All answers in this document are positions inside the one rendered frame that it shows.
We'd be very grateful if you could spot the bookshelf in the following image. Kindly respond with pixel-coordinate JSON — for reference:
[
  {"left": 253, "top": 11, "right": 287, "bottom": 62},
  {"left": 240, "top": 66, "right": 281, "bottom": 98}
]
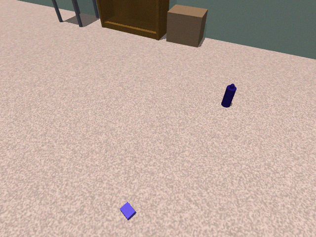
[{"left": 96, "top": 0, "right": 169, "bottom": 40}]

